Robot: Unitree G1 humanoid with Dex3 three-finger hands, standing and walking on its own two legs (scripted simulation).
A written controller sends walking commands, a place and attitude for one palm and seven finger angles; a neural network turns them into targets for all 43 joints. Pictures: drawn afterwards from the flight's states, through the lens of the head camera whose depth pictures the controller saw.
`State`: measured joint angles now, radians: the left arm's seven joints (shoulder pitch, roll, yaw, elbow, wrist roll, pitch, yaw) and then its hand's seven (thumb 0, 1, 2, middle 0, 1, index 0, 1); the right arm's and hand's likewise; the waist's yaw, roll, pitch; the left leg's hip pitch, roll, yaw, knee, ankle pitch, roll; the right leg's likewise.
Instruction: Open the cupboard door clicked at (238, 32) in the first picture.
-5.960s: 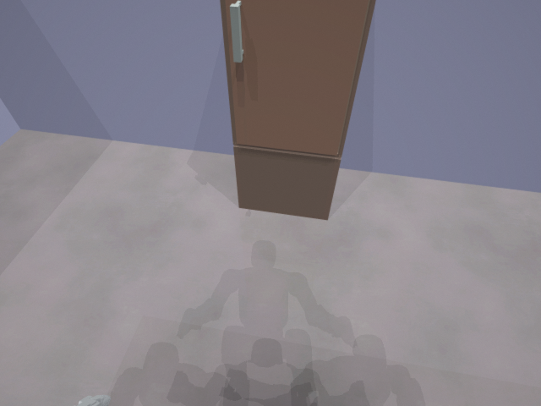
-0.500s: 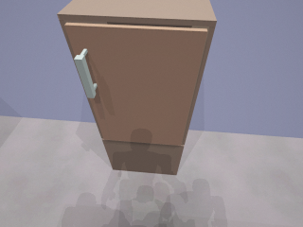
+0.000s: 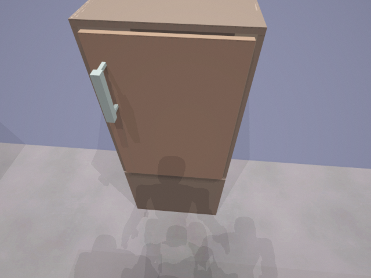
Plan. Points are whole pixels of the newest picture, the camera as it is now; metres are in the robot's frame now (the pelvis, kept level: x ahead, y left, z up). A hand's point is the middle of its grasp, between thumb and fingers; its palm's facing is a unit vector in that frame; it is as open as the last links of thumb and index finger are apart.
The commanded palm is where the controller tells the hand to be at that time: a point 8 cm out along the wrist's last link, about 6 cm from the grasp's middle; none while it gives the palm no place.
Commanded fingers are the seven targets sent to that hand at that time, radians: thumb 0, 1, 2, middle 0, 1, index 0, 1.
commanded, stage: look again from close up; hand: left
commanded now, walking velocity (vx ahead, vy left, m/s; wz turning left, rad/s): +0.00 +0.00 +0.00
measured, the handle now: (107, 93) +0.54 +0.25 +0.10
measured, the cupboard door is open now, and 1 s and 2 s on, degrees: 0 0 0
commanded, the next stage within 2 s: raise the hand with hooked fingers in 0.38 s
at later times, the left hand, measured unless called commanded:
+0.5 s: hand out of the picture +0.01 +0.20 -0.17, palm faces +0.01 -0.97 -0.24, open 7.4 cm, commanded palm +0.09 +0.25 -0.07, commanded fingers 0.00 0.85 0.88 -0.20 -0.33 -0.20 -0.33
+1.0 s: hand out of the picture +0.12 +0.23 -0.03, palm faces +0.06 -1.00 -0.02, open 9.2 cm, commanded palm +0.12 +0.28 -0.01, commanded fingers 0.00 0.27 0.63 -0.25 -0.70 -0.25 -0.70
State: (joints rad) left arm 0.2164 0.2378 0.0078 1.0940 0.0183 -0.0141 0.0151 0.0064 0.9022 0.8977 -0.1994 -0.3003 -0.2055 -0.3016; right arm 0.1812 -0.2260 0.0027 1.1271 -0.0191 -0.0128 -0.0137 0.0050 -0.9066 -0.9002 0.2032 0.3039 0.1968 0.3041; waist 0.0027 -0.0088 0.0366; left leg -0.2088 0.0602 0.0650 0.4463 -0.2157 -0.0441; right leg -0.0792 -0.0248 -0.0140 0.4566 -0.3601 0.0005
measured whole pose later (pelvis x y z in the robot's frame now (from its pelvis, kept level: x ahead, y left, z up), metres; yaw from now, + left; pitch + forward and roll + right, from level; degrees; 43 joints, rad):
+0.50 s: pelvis +0.00 +0.00 +0.00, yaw +0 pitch -1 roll +0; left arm 0.25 0.21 0.00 1.11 0.02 -0.02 0.03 0.01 0.90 0.90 -0.20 -0.30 -0.21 -0.30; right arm 0.19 -0.21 0.00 1.13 -0.02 -0.01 -0.02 0.00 -0.91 -0.90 0.20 0.30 0.20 0.30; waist 0.01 -0.01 0.03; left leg -0.22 0.07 0.07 0.45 -0.21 -0.04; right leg -0.07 -0.02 -0.02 0.43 -0.34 0.01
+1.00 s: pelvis -0.07 +0.00 -0.08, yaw +3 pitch +8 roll -2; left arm 0.32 0.26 0.25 0.14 -0.33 -0.41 -0.42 0.02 0.49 0.72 -0.23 -0.56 -0.24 -0.57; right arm 0.20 -0.27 -0.01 0.54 0.03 -0.26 -0.08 0.01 -0.90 -0.90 0.20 0.30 0.20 0.30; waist 0.04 0.01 -0.09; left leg -0.83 0.08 -0.04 1.07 -0.38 -0.04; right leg -0.65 -0.01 -0.09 1.08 -0.57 -0.01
